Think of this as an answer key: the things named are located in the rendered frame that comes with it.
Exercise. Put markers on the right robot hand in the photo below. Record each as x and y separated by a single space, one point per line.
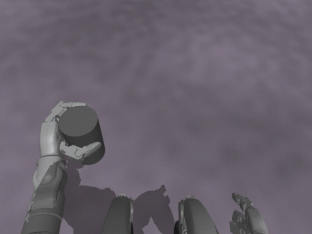
250 223

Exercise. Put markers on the can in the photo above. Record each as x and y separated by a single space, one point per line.
80 127

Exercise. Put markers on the left robot hand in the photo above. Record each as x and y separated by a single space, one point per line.
52 141

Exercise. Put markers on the left robot arm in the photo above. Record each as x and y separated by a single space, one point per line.
45 211

